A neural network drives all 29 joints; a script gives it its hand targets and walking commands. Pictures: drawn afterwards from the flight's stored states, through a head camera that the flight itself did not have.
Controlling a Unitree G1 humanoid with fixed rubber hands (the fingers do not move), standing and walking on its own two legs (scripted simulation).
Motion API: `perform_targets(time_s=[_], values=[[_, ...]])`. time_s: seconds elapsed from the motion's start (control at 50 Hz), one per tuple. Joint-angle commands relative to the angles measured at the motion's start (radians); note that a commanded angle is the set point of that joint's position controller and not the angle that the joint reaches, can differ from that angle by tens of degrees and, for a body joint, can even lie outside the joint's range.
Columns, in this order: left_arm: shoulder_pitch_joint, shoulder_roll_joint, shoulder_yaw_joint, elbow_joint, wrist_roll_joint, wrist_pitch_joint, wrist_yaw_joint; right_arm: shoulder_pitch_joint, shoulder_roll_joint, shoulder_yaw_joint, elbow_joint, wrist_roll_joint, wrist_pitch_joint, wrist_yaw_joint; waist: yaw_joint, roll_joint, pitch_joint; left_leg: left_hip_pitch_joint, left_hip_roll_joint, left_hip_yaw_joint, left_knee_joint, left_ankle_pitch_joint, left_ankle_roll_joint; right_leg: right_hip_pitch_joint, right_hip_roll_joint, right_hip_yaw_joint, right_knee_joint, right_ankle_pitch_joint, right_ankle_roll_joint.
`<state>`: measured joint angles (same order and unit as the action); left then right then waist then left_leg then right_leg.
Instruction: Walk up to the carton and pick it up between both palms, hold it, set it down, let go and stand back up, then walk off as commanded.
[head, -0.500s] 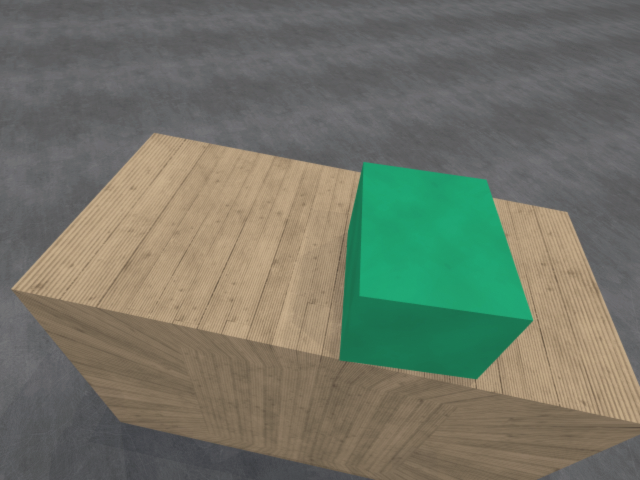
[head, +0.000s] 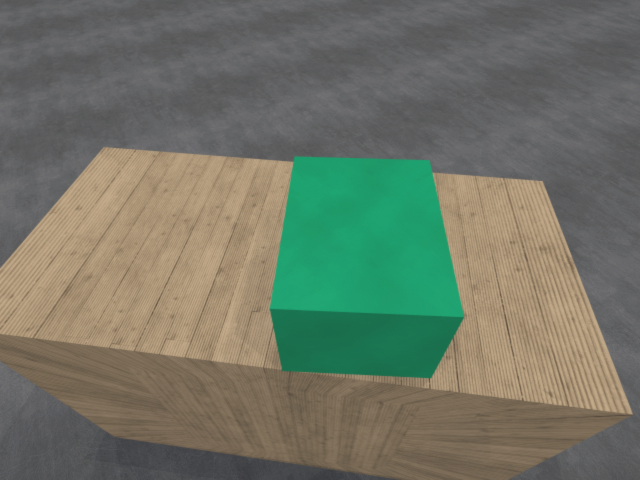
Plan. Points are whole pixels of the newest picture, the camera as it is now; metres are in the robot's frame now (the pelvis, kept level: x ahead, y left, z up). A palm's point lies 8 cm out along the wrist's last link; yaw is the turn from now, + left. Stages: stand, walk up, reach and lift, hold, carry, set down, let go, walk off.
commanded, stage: walk up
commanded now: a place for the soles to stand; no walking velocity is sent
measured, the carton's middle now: (358, 261) +0.44 -0.05 -0.01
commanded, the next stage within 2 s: none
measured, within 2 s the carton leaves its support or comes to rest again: neither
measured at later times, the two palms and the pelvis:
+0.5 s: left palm out of the picture +0.06 +0.36 -0.13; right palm out of the picture +0.08 -0.23 -0.08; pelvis +0.01 +0.07 +0.01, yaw +0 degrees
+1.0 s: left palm out of the picture +0.10 +0.32 -0.10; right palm out of the picture +0.11 -0.27 -0.12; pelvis +0.04 +0.02 +0.00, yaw +0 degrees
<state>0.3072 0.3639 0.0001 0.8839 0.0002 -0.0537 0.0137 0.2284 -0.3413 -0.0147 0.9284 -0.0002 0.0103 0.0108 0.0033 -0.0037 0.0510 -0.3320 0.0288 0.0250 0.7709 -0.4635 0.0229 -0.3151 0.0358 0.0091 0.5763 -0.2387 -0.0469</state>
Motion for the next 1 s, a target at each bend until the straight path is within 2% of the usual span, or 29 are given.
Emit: perform_targets(time_s=[0.0, 0.06, 0.14, 0.18, 0.2, 0.22, 0.24, 0.26, 0.28, 0.3, 0.32, 0.36, 0.42, 0.48, 0.54, 0.6, 0.68, 0.7, 0.72, 0.74, 0.76, 0.78, 0.8, 0.82, 0.84, 0.86, 0.9, 0.94, 0.98], values=[[0.044, 0.247, 0.105, -0.027, 0.026, -0.032, 0.027, -0.055, -0.224, -0.072, -0.048, -0.013, -0.006, -0.017, 0.018, -0.073, -0.029, -0.155, 0.015, -0.097, 0.078, 0.042, -0.002, 0.212, -0.240, 0.425, -0.250, 0.238, -0.013], [0.043, 0.251, 0.107, -0.032, 0.026, -0.027, 0.033, -0.061, -0.223, -0.077, -0.051, -0.014, -0.004, -0.023, 0.017, -0.073, -0.028, -0.156, 0.012, -0.086, 0.079, 0.038, 0.001, 0.201, -0.248, 0.423, -0.230, 0.292, -0.036], [-0.003, 0.262, 0.107, -0.047, 0.029, -0.016, 0.029, -0.048, -0.216, -0.082, -0.045, -0.014, -0.011, -0.027, 0.004, -0.076, -0.016, -0.085, 0.005, -0.067, 0.001, 0.001, 0.003, 0.109, -0.259, 0.418, -0.233, 0.186, -0.101], [-0.049, 0.257, 0.100, -0.059, 0.028, -0.005, 0.021, -0.020, -0.203, -0.083, -0.035, -0.017, -0.022, -0.027, -0.019, -0.083, -0.010, 0.019, -0.002, -0.044, -0.099, 0.011, 0.012, 0.010, -0.245, 0.371, -0.212, 0.130, -0.133], [-0.083, 0.250, 0.092, -0.067, 0.024, 0.001, 0.016, 0.003, -0.193, -0.083, -0.024, -0.018, -0.030, -0.026, -0.042, -0.072, -0.009, 0.112, -0.007, -0.025, -0.211, 0.089, 0.018, -0.059, -0.224, 0.321, -0.178, 0.112, -0.127], [-0.105, 0.222, 0.079, -0.072, 0.017, 0.007, 0.012, 0.029, -0.188, -0.085, -0.011, -0.022, -0.040, -0.027, -0.063, -0.044, -0.016, 0.201, -0.001, -0.036, -0.338, 0.172, 0.023, -0.115, -0.189, 0.273, -0.122, 0.092, -0.094], [-0.106, 0.172, 0.062, -0.080, 0.008, 0.009, 0.008, 0.054, -0.233, -0.096, -0.005, -0.034, -0.052, -0.031, -0.070, 0.064, -0.032, 0.250, 0.127, -0.193, -0.444, 0.162, 0.040, -0.169, -0.114, 0.205, -0.002, 0.022, -0.028], [-0.080, 0.130, 0.050, -0.072, 0.000, 0.015, 0.006, 0.015, -0.289, -0.107, -0.016, -0.037, -0.059, -0.034, -0.047, 0.205, -0.017, 0.245, 0.273, -0.396, -0.550, 0.084, 0.077, -0.229, 0.029, 0.109, 0.150, -0.161, 0.016], [-0.029, 0.177, 0.065, -0.043, 0.009, 0.026, 0.013, -0.047, -0.312, -0.111, -0.037, -0.038, -0.062, -0.036, -0.008, 0.150, 0.012, 0.166, 0.323, -0.418, -0.550, -0.046, 0.110, -0.221, 0.026, 0.093, 0.227, -0.246, 0.021], [0.006, 0.218, 0.075, -0.016, 0.016, 0.037, 0.011, -0.101, -0.306, -0.108, -0.048, -0.034, -0.064, -0.036, -0.002, 0.125, 0.025, 0.108, 0.331, -0.402, -0.554, -0.158, 0.129, -0.202, -0.006, 0.107, 0.280, -0.252, 0.024], [0.024, 0.213, 0.075, -0.004, 0.018, 0.043, 0.004, -0.115, -0.279, -0.103, -0.050, -0.034, -0.070, -0.034, 0.006, 0.119, 0.059, 0.098, 0.297, -0.370, -0.566, -0.176, 0.106, -0.203, -0.015, 0.116, 0.293, -0.215, 0.023], [0.024, 0.191, 0.076, 0.013, 0.013, 0.044, -0.008, -0.087, -0.253, -0.098, -0.033, -0.034, -0.079, -0.035, 0.003, 0.143, 0.077, 0.134, 0.223, -0.285, -0.573, -0.033, 0.029, -0.193, -0.005, 0.130, 0.276, -0.143, 0.031], [0.030, 0.195, 0.076, 0.015, 0.014, 0.040, -0.009, -0.022, -0.242, -0.095, -0.027, -0.025, -0.084, -0.034, -0.019, 0.147, 0.012, 0.287, 0.192, -0.217, -0.499, 0.261, -0.019, -0.197, -0.004, 0.104, 0.259, -0.104, 0.043], [-0.004, 0.181, 0.069, -0.008, 0.009, 0.039, -0.003, 0.029, -0.239, -0.097, -0.025, -0.026, -0.082, -0.035, -0.042, 0.147, -0.065, 0.435, 0.191, -0.171, -0.408, 0.621, -0.016, -0.211, 0.001, 0.070, 0.222, -0.111, 0.042], [-0.033, 0.167, 0.061, -0.028, 0.005, 0.038, 0.003, 0.046, -0.244, -0.097, -0.028, -0.024, -0.077, -0.040, -0.055, 0.145, -0.087, 0.466, 0.219, -0.162, -0.362, 0.795, 0.028, -0.216, -0.008, 0.045, 0.203, -0.148, 0.034], [-0.042, 0.165, 0.058, -0.038, 0.007, 0.037, 0.005, 0.012, -0.254, -0.094, -0.039, -0.024, -0.074, -0.041, -0.047, 0.135, -0.050, 0.370, 0.249, -0.174, -0.378, 0.685, 0.095, -0.186, -0.033, 0.028, 0.173, -0.186, 0.024], [-0.010, 0.166, 0.061, -0.028, 0.016, 0.022, -0.005, -0.096, -0.272, -0.091, -0.068, -0.024, -0.065, -0.026, -0.006, 0.125, 0.009, 0.149, 0.242, -0.156, -0.423, 0.222, 0.164, -0.024, -0.066, -0.008, 0.025, -0.145, 0.009], [0.021, 0.162, 0.064, -0.009, 0.018, 0.015, -0.007, -0.125, -0.270, -0.087, -0.075, -0.021, -0.060, -0.021, 0.014, 0.104, 0.008, 0.102, 0.216, -0.131, -0.394, 0.108, 0.153, 0.047, -0.057, -0.006, -0.064, -0.079, 0.002], [0.047, 0.167, 0.071, 0.007, 0.023, 0.008, -0.004, -0.138, -0.254, -0.078, -0.079, -0.021, -0.053, -0.018, 0.029, 0.072, -0.004, 0.090, 0.176, -0.107, -0.335, 0.081, 0.128, 0.095, -0.038, 0.013, -0.130, -0.039, -0.009], [0.040, 0.189, 0.078, 0.014, 0.027, 0.006, 0.002, -0.132, -0.240, -0.072, -0.079, -0.016, -0.047, -0.018, 0.027, 0.021, -0.020, 0.080, 0.151, -0.088, -0.262, 0.163, 0.093, 0.116, -0.053, 0.082, -0.165, 0.052, -0.017], [0.026, 0.219, 0.085, 0.008, 0.033, -0.002, 0.008, -0.110, -0.216, -0.068, -0.083, -0.009, -0.043, -0.018, 0.003, -0.073, -0.058, 0.061, 0.091, -0.036, -0.158, 0.162, 0.052, 0.140, -0.138, 0.227, -0.203, 0.164, -0.037], [-0.012, 0.239, 0.088, -0.009, 0.033, -0.011, 0.011, -0.121, -0.193, -0.060, -0.086, -0.005, -0.038, -0.015, -0.011, -0.112, -0.055, -0.005, 0.022, -0.009, -0.095, 0.071, 0.005, 0.148, -0.231, 0.407, -0.268, 0.168, -0.078], [-0.042, 0.252, 0.090, -0.019, 0.030, -0.013, 0.014, -0.134, -0.196, -0.058, -0.076, -0.009, -0.029, -0.014, -0.005, -0.097, -0.026, -0.078, -0.014, -0.035, -0.052, -0.045, -0.003, 0.161, -0.274, 0.489, -0.296, 0.085, -0.115], [-0.059, 0.272, 0.091, -0.031, 0.031, -0.012, 0.017, -0.096, -0.210, -0.063, -0.057, -0.011, -0.020, -0.014, -0.008, -0.092, -0.005, -0.062, -0.014, -0.075, -0.015, -0.104, 0.008, 0.097, -0.297, 0.506, -0.311, -0.039, -0.138], [-0.080, 0.279, 0.094, -0.041, 0.033, -0.012, 0.017, -0.058, -0.218, -0.067, -0.043, -0.013, -0.018, -0.016, -0.017, -0.133, 0.017, -0.061, -0.008, -0.080, -0.009, -0.126, 0.010, 0.078, -0.308, 0.508, -0.305, -0.050, -0.165], [-0.071, 0.262, 0.089, -0.044, 0.032, -0.011, 0.016, -0.068, -0.227, -0.066, -0.038, -0.013, -0.019, -0.016, -0.013, -0.124, 0.029, -0.062, -0.001, -0.082, -0.034, -0.115, 0.015, 0.084, -0.289, 0.483, -0.296, -0.011, -0.154], [-0.038, 0.235, 0.083, -0.039, 0.030, -0.014, 0.017, -0.097, -0.218, -0.065, -0.039, -0.007, -0.026, -0.015, 0.000, -0.117, 0.001, -0.082, -0.010, -0.076, -0.068, -0.055, 0.013, 0.164, -0.259, 0.437, -0.258, 0.184, -0.117], [-0.030, 0.235, 0.085, -0.035, 0.027, -0.011, 0.017, -0.088, -0.214, -0.065, -0.032, -0.008, -0.028, -0.021, 0.004, -0.129, -0.040, -0.064, -0.019, -0.064, -0.097, -0.018, 0.005, 0.218, -0.255, 0.408, -0.223, 0.366, -0.107], [-0.044, 0.236, 0.085, -0.036, 0.021, -0.007, 0.017, -0.087, -0.212, -0.065, -0.029, -0.008, -0.029, -0.026, 0.002, -0.120, -0.058, -0.027, -0.024, -0.050, -0.145, 0.001, 0.002, 0.222, -0.252, 0.386, -0.202, 0.442, -0.103]])
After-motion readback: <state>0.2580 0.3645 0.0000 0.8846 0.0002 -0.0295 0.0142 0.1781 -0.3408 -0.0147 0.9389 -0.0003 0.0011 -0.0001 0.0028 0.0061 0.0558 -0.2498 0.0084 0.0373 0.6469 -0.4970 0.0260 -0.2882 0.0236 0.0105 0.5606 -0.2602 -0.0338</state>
